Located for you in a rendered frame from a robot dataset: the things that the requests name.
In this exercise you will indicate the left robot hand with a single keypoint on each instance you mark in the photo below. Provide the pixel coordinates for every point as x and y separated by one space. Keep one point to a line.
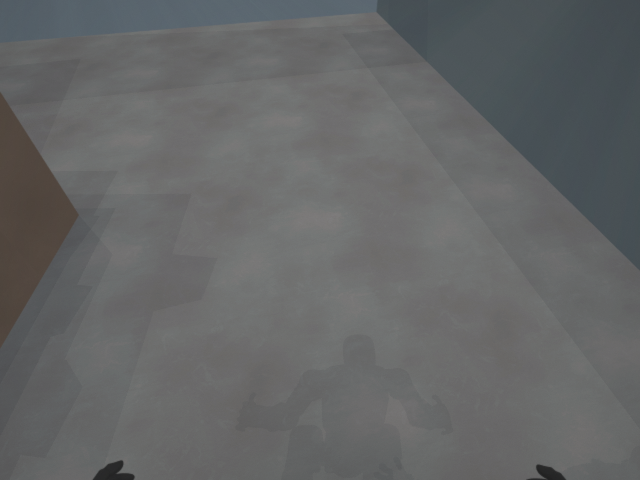
109 472

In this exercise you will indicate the pedestal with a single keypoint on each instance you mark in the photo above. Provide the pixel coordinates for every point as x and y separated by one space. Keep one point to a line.
35 218

